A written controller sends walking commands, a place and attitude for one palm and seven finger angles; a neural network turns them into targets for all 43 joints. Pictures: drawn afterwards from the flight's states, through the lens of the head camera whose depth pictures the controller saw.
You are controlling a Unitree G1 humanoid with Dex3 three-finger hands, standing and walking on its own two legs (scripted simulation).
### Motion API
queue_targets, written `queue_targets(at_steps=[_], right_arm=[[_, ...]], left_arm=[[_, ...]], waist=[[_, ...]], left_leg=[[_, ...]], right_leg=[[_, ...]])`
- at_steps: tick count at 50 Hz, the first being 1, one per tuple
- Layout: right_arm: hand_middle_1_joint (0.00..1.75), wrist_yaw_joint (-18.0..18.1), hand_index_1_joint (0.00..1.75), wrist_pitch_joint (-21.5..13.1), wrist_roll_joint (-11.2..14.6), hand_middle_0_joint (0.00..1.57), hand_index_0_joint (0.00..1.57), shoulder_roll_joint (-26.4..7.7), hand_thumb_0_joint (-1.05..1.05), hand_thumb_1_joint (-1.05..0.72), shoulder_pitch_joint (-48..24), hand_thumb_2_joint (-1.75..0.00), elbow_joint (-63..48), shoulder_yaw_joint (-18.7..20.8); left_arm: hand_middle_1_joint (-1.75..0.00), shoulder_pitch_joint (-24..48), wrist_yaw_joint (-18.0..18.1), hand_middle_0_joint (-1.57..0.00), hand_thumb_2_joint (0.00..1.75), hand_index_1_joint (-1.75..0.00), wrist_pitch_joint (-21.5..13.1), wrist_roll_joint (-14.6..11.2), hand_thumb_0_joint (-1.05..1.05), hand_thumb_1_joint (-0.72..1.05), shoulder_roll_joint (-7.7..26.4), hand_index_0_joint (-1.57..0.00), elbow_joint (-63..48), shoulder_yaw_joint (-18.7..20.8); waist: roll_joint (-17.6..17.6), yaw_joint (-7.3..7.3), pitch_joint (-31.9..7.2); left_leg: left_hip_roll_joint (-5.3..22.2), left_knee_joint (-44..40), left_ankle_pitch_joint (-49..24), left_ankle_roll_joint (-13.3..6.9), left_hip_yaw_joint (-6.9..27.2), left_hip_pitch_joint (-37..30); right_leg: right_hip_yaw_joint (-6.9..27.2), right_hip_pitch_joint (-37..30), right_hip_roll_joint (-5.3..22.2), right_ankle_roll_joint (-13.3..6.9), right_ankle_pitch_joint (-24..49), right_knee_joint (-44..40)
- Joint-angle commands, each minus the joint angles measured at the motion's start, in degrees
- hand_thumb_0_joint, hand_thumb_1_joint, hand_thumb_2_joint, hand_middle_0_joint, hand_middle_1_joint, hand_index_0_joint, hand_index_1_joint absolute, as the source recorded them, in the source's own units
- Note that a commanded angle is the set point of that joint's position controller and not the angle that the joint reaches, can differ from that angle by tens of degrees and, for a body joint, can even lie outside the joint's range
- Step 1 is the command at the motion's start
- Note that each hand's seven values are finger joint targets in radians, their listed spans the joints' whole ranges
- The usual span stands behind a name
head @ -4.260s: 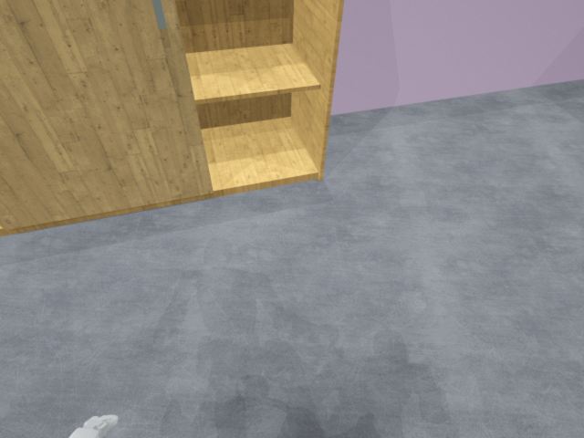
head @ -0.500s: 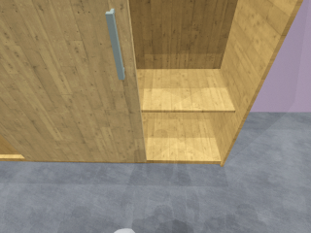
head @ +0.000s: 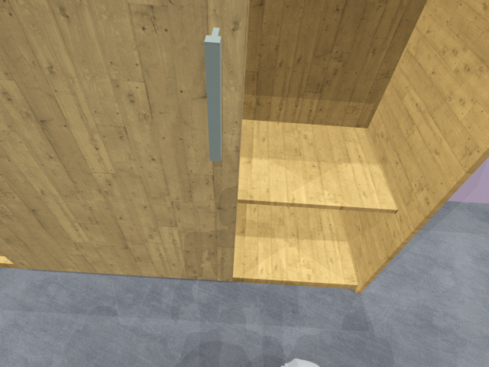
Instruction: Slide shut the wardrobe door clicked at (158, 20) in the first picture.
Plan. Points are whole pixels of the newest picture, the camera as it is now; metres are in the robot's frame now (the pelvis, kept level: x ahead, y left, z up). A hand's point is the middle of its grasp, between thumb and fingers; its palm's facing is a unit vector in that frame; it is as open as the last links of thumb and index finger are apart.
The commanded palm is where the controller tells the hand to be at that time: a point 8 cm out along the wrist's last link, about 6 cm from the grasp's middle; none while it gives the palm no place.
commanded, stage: come to a stop and stand still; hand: left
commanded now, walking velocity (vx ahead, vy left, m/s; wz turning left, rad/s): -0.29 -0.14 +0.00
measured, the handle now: (215, 101) +0.52 +0.10 +0.16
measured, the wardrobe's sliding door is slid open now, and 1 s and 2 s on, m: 0.53 0.53 0.53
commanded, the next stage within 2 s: none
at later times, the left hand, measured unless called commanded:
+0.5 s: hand out of the picture +0.10 +0.18 -0.18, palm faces +0.06 -0.97 -0.24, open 7.3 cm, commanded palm none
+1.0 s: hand out of the picture -0.03 +0.23 -0.17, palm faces +0.06 -0.97 -0.24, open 7.4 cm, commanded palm none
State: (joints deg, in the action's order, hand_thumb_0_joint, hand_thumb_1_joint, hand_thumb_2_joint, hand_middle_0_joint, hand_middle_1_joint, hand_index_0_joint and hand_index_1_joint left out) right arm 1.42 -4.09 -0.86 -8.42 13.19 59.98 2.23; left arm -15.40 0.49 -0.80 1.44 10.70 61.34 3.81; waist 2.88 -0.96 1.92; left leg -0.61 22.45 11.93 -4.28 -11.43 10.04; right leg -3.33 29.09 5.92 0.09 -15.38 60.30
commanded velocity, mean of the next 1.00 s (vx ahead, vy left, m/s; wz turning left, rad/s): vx -0.09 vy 0.01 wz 0.00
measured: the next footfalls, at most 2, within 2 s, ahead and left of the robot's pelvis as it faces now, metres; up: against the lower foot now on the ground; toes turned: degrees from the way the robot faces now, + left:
right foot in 0.20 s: +0.14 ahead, -0.13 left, +0.00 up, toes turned -5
left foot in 0.56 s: +0.04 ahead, +0.13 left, +0.00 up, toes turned +5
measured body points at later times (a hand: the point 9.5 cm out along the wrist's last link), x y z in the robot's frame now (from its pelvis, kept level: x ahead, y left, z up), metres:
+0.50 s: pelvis +0.02 -0.01 -0.01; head +0.07 -0.01 +0.44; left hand +0.10 +0.23 -0.16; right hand +0.06 -0.24 -0.17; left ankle -0.01 +0.12 -0.71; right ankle +0.10 -0.13 -0.74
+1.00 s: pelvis -0.04 +0.05 -0.01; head -0.04 +0.03 +0.44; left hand -0.03 +0.28 -0.15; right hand -0.02 -0.19 -0.17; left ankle +0.00 +0.13 -0.74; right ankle +0.04 -0.08 -0.74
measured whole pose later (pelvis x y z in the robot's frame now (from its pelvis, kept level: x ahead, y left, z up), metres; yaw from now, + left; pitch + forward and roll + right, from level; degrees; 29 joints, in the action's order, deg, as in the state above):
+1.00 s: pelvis -0.04 +0.05 -0.01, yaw +1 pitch -2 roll +1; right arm 0.5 0.7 -1.4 -11.6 19.3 55.6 0.9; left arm -19.1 0.9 1.3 1.2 9.3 56.7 0.6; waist -2.5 0.0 0.6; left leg -2.4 28.1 11.7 -3.7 -4.9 15.2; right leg 1.4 19.2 0.9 -1.0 -12.5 30.5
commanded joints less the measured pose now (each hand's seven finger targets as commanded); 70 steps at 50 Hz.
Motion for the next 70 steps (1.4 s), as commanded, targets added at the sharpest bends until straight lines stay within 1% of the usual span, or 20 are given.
queue_targets(at_steps=[1,4,8,9,11,13,14,17,24,25,26,28,30,32,35,37,38,40,46,70], right_arm=[[0.30,0.26,0.30,-0.03,-0.34,0.20,0.20,-5.59,0.00,-0.90,4.92,-0.90,-0.71,0.42],[0.30,0.71,0.30,0.56,-0.65,0.20,0.20,-6.09,0.00,-0.90,4.51,-0.90,-0.02,0.04],[0.30,1.04,0.30,2.29,-0.11,0.20,0.20,-6.40,0.00,-0.90,5.28,-0.90,1.48,0.73],[0.30,1.03,0.30,2.70,0.10,0.20,0.20,-5.97,0.00,-0.90,6.02,-0.90,1.33,1.03],[0.30,0.72,0.30,3.78,0.67,0.20,0.20,-3.79,0.00,-0.90,9.26,-0.90,1.13,1.55],[0.30,0.84,0.30,5.19,1.00,0.20,0.20,-2.75,0.00,-0.90,8.23,-0.90,0.65,1.70],[0.30,0.90,0.30,5.52,0.88,0.20,0.20,-3.50,0.00,-0.90,5.91,-0.90,-0.16,1.81],[0.30,0.74,0.30,6.22,1.00,0.20,0.20,-3.10,0.00,-0.90,4.72,-0.90,-0.50,1.97],[0.30,-0.06,0.30,5.82,0.56,0.20,0.20,-2.48,0.00,-0.90,7.56,-0.90,-1.16,1.55],[0.30,0.00,0.30,4.45,1.20,0.20,0.20,-7.48,0.00,-0.90,8.10,-0.90,-5.46,2.64],[0.30,0.03,0.30,4.23,0.61,0.20,0.20,-5.47,0.00,-0.90,6.33,-0.90,-8.03,1.99],[0.30,-0.20,0.30,4.26,-0.77,0.20,0.20,-11.49,0.00,-0.90,3.45,-0.90,-10.63,2.13],[0.30,0.06,0.30,4.98,-1.16,0.20,0.20,-11.13,0.00,-0.90,-0.69,-0.90,-13.47,1.77],[0.30,-0.38,0.30,5.12,-1.14,0.20,0.20,-10.48,0.00,-0.90,-3.45,-0.90,-14.30,0.90],[0.30,-0.44,0.30,4.89,-0.84,0.20,0.20,-10.34,0.00,-0.90,-1.61,-0.90,-13.95,0.50],[0.30,-0.36,0.30,4.86,-0.17,0.20,0.20,-7.80,0.00,-0.90,2.44,-0.90,-13.09,-0.18],[0.30,-0.54,0.30,4.76,-0.17,0.20,0.20,-7.19,0.00,-0.90,4.70,-0.90,-12.34,-0.23],[0.30,-0.68,0.30,4.58,-0.24,0.20,0.20,-7.75,0.00,-0.90,7.88,-0.90,-10.66,0.08],[0.30,-0.51,0.30,3.27,-0.57,0.20,0.20,-9.92,0.00,-0.90,3.97,-0.90,-9.66,0.04],[0.30,-0.17,0.30,2.99,-0.30,0.20,0.20,-6.80,0.00,-0.90,8.17,-0.90,-1.36,-1.05]], left_arm=[[-0.30,-3.94,-0.26,-0.20,0.90,-0.30,0.90,0.12,0.00,0.90,-0.16,-0.20,-1.69,-0.59],[-0.30,-1.73,0.72,-0.20,0.90,-0.30,0.91,-0.28,0.00,0.90,-0.52,-0.20,-2.28,-1.45],[-0.30,-2.31,1.44,-0.20,0.90,-0.30,0.93,-0.18,0.00,0.90,2.63,-0.20,-2.75,-0.92],[-0.30,-3.07,1.62,-0.20,0.90,-0.30,0.69,0.01,0.00,0.90,4.62,-0.20,-2.91,-0.55],[-0.30,-3.36,1.92,-0.20,0.90,-0.30,0.39,-0.10,0.00,0.90,8.74,-0.20,-2.96,0.13],[-0.30,-3.89,2.47,-0.20,0.90,-0.30,0.24,-0.21,0.00,0.90,9.90,-0.20,-3.11,0.83],[-0.30,-2.61,2.87,-0.20,0.90,-0.30,0.53,-0.15,0.00,0.90,8.93,-0.20,-3.87,0.86],[-0.30,2.90,3.21,-0.20,0.90,-0.30,1.06,-0.05,0.00,0.90,8.13,-0.20,-5.85,1.26],[-0.30,4.85,2.49,-0.20,0.90,-0.30,1.80,0.55,0.00,0.90,9.11,-0.20,-6.83,1.84],[-0.30,3.88,4.84,-0.20,0.90,-0.30,1.14,0.20,0.00,0.90,11.53,-0.20,-8.30,1.03],[-0.30,2.28,4.53,-0.20,0.90,-0.30,1.76,-0.42,0.00,0.90,10.23,-0.20,-10.16,0.63],[-0.30,2.84,2.82,-0.20,0.90,-0.30,3.13,-1.05,0.00,0.90,4.76,-0.20,-10.46,-0.83],[-0.30,3.64,2.09,-0.20,0.90,-0.30,4.44,-0.27,0.00,0.90,4.90,-0.20,-10.95,-0.71],[-0.30,1.71,1.23,-0.20,0.90,-0.30,4.05,-0.07,0.00,0.90,5.06,-0.20,-10.21,-1.03],[-0.30,-4.80,0.64,-0.20,0.90,-0.30,2.19,-0.05,0.00,0.90,4.23,-0.20,-8.77,-1.44],[-0.30,-2.72,0.83,-0.20,0.90,-0.30,0.64,-0.06,0.00,0.90,6.99,-0.20,-9.62,-1.60],[-0.30,-1.02,0.81,-0.20,0.90,-0.30,0.47,-0.24,0.00,0.90,8.16,-0.20,-10.33,-1.63],[-0.30,1.69,0.90,-0.20,0.90,-0.30,0.58,-0.22,0.00,0.90,8.62,-0.20,-11.13,-1.37],[-0.30,-3.99,0.81,-0.20,0.90,-0.30,0.96,-0.11,0.00,0.90,4.68,-0.20,-9.04,-1.77],[-0.30,-5.94,1.00,-0.20,0.90,-0.30,-0.24,-0.23,0.00,0.90,2.68,-0.20,-2.68,-2.42]], waist=[[-6.03,-0.07,2.61],[-6.43,0.26,0.85],[-6.66,-0.52,0.24],[-3.90,-0.40,-0.89],[2.31,1.12,-3.69],[10.27,-0.33,-9.21],[9.43,-1.33,-9.41],[1.82,0.17,-8.51],[7.02,1.38,-7.83],[2.21,4.35,-19.19],[-2.13,2.38,-18.38],[-23.69,1.75,-6.19],[-19.32,1.43,4.07],[-13.55,-0.46,9.29],[-2.76,-1.89,7.87],[3.60,1.31,6.39],[2.31,3.23,3.79],[4.82,4.71,-0.34],[-5.26,0.47,1.48],[-2.69,1.35,4.04]], left_leg=[[16.72,-12.03,-15.70,-6.04,11.10,1.07],[16.17,-5.54,-35.14,-4.73,8.91,-0.82],[14.43,1.91,-32.85,-0.97,8.95,-1.28],[11.63,5.14,-26.56,1.23,7.81,0.04],[4.43,13.76,-3.01,4.61,5.02,7.27],[1.76,30.03,23.37,5.67,7.51,10.73],[1.64,36.05,24.00,5.65,10.29,12.04],[2.33,39.71,20.14,6.20,12.78,14.13],[1.59,15.58,11.43,6.65,8.89,5.33],[0.66,9.50,9.55,7.26,5.67,4.07],[1.26,1.68,5.03,5.70,7.06,2.06],[13.75,-4.52,-2.67,0.72,21.50,5.47],[15.55,-8.59,7.10,-3.75,21.69,16.65],[12.97,-9.08,16.05,-3.45,20.05,24.73],[9.17,-2.62,19.34,-0.67,17.47,20.32],[2.33,5.20,14.23,2.02,12.76,12.95],[1.39,6.53,10.85,2.38,11.81,5.52],[2.29,5.92,10.78,2.06,12.28,-0.96],[8.59,-9.48,21.26,0.08,20.91,12.78],[5.61,-6.73,17.68,1.48,18.02,10.45]], right_leg=[[1.82,0.10,1.41,0.77,1.98,-7.81],[0.35,-7.36,-1.05,0.75,1.55,-18.78],[0.11,-14.45,-1.70,0.28,10.23,-31.50],[2.48,-17.31,0.07,-0.26,25.56,-33.39],[11.52,-22.98,11.56,-6.95,57.19,-29.37],[14.95,-27.37,16.86,-13.92,66.44,-33.70],[14.91,-25.88,16.68,-14.63,62.68,-34.72],[11.13,-24.02,14.35,-13.56,50.44,-35.84],[10.50,-17.92,9.80,-9.45,22.88,-37.58],[12.16,-29.22,10.53,-7.44,44.33,-27.49],[8.10,-24.87,7.54,-5.66,26.25,-24.36],[-1.45,-8.40,-2.61,-0.96,-6.92,-19.25],[1.96,-6.29,-4.21,-1.80,-10.87,-11.04],[2.49,-9.46,-4.49,-1.93,-6.08,-10.11],[2.90,-14.46,-4.68,-1.27,-0.94,-27.99],[17.22,-7.04,2.35,-5.34,-9.80,-39.25],[19.15,-2.14,4.84,-7.09,-15.64,-42.38],[15.33,1.64,1.48,-5.21,-20.11,-42.01],[6.41,-12.04,-4.33,-2.27,-3.60,-31.67],[12.05,-9.75,-2.45,-2.99,-9.61,-39.26]])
